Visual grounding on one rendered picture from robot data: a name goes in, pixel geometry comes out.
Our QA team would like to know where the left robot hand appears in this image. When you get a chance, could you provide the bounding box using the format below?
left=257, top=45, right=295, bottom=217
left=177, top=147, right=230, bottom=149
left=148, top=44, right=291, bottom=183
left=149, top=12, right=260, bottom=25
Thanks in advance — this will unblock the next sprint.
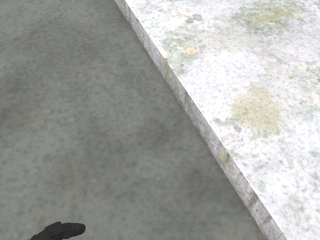
left=28, top=221, right=86, bottom=240

